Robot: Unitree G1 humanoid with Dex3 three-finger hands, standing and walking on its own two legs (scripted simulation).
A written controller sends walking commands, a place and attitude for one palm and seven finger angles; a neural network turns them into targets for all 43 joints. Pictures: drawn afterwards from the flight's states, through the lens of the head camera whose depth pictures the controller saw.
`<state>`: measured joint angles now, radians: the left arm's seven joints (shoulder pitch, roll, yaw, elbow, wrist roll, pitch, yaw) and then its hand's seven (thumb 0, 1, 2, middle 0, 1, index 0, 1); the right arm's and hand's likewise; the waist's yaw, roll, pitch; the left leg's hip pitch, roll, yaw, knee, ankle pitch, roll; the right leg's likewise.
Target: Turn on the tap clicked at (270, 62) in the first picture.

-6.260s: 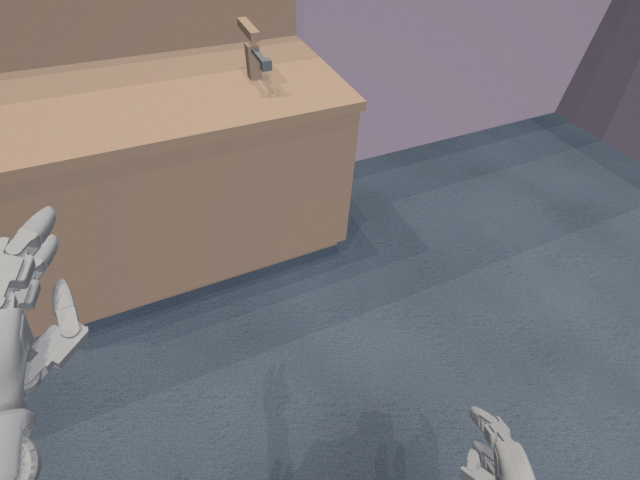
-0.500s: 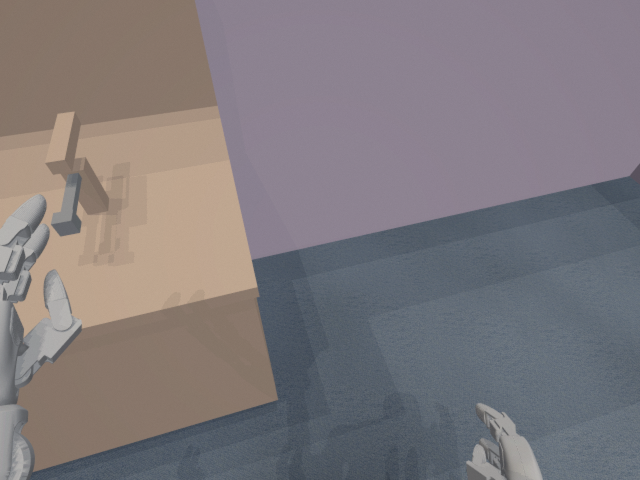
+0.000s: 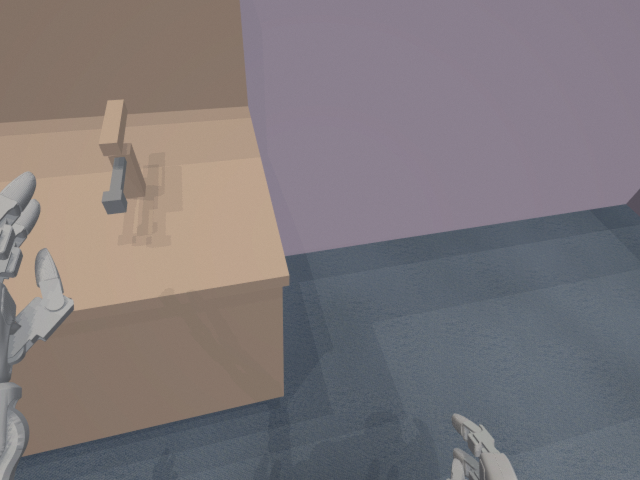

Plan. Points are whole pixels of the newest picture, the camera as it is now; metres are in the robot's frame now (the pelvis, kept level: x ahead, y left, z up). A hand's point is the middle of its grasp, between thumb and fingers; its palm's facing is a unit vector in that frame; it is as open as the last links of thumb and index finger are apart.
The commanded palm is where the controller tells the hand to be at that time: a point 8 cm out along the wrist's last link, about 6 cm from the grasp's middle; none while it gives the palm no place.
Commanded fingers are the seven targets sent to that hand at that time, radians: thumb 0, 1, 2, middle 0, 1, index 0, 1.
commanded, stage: come to a stop and stand still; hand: left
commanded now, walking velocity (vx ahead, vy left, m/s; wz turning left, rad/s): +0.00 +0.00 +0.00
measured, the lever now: (114, 202) +0.48 +0.39 +0.03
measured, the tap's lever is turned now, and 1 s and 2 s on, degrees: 0 0 0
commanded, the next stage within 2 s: look again from close up in 0.56 s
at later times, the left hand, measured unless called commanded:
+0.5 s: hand (108, 268) +0.26 +0.24 +0.17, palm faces +0.36 -0.86 -0.35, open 7.4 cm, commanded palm +0.20 +0.28 +0.18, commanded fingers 0.00 0.90 0.90 -0.20 -0.30 -0.20 -0.30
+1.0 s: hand (110, 273) +0.25 +0.24 +0.16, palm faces +0.38 -0.86 -0.35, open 7.4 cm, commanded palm +0.20 +0.27 +0.18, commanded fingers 0.00 0.90 0.90 -0.20 -0.30 -0.20 -0.30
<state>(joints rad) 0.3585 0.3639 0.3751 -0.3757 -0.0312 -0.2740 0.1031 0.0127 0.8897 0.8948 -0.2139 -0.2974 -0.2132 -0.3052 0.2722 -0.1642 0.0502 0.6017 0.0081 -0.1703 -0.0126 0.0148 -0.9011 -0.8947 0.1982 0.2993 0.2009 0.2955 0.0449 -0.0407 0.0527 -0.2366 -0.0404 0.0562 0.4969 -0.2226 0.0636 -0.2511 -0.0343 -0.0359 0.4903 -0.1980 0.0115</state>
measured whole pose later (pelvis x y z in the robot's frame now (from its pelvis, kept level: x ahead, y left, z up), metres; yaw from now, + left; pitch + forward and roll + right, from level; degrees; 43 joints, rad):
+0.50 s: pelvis +0.04 +0.00 +0.01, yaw +0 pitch +0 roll -1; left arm 0.42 0.36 0.35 -0.45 -0.05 -0.21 0.09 0.01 0.89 0.90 -0.21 -0.30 -0.21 -0.30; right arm 0.20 -0.21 0.03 0.55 0.00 -0.10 -0.03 0.01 -0.90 -0.89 0.20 0.30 0.20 0.30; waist 0.02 -0.03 0.03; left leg -0.19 -0.02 0.05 0.43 -0.24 0.05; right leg -0.18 -0.01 -0.03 0.37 -0.19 0.02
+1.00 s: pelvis +0.04 -0.01 +0.01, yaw +0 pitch +0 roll -1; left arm 0.42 0.34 0.32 -0.40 -0.05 -0.18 0.10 0.01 0.89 0.90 -0.21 -0.30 -0.21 -0.30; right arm 0.22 -0.20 0.03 0.56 0.00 -0.06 -0.05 0.01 -0.90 -0.89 0.20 0.30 0.20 0.30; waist 0.02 0.00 0.00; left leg -0.17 -0.02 0.04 0.39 -0.22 0.05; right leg -0.16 -0.01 -0.04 0.33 -0.17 0.01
